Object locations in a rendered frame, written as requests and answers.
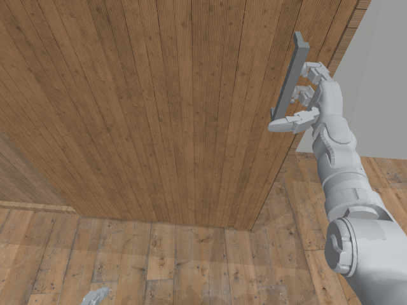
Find robot left hand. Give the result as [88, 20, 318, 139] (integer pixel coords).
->
[80, 287, 109, 305]

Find wardrobe door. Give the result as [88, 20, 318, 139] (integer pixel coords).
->
[0, 129, 71, 207]
[0, 0, 357, 229]

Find right robot forearm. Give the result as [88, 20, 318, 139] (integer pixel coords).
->
[312, 116, 407, 239]

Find robot right hand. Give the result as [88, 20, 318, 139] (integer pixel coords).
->
[268, 62, 343, 134]

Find handle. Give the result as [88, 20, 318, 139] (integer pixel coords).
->
[270, 31, 310, 122]

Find right robot upper arm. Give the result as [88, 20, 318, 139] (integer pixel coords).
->
[324, 217, 407, 305]

